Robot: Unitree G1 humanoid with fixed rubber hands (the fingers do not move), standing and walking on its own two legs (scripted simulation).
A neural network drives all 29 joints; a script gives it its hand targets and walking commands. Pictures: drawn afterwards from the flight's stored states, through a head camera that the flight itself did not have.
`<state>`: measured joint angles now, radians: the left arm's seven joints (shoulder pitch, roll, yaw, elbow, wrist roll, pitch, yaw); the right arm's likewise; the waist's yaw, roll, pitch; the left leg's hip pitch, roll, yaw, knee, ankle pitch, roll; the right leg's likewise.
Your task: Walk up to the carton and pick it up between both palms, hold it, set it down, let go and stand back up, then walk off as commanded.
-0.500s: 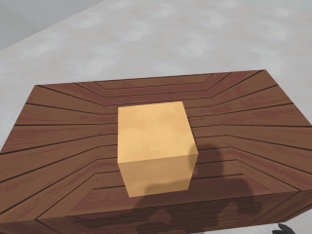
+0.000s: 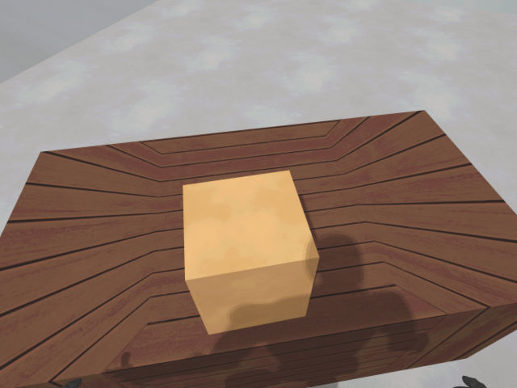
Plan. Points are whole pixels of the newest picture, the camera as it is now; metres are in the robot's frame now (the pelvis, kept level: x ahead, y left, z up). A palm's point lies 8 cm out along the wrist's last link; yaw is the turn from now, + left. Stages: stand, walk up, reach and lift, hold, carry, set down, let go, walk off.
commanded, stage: walk up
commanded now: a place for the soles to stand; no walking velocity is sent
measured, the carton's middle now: (247, 254) +0.40 +0.03 -0.09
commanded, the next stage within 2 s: none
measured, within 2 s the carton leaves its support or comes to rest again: neither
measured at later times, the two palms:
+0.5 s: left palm out of the picture +0.13 +0.29 -0.10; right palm out of the picture +0.04 -0.35 -0.10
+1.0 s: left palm out of the picture +0.06 +0.31 -0.09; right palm out of the picture +0.06 -0.34 -0.10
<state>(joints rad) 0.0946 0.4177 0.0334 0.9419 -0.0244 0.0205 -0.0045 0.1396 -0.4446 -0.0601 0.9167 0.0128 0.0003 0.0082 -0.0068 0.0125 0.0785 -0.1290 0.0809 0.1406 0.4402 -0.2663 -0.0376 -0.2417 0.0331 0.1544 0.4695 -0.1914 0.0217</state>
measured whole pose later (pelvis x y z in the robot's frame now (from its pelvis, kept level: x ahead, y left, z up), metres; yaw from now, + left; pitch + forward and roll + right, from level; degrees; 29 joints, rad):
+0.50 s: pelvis -0.02 -0.02 +0.00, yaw +0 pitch -3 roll +0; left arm 0.02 0.40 0.03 0.91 -0.02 0.04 -0.01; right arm 0.22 -0.44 -0.04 0.91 0.01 0.00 -0.03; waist -0.01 -0.01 0.12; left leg -0.17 0.01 -0.03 0.50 -0.25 -0.02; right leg -0.25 0.03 0.04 0.51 -0.21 -0.01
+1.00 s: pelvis -0.04 -0.02 +0.00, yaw +4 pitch -2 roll +0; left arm 0.05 0.40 0.06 0.99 -0.01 0.01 -0.02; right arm 0.18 -0.43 -0.04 0.95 0.01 -0.02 -0.01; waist -0.01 0.01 0.07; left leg -0.20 -0.01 -0.08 0.43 -0.20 -0.02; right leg -0.25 0.01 -0.01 0.39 -0.12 -0.01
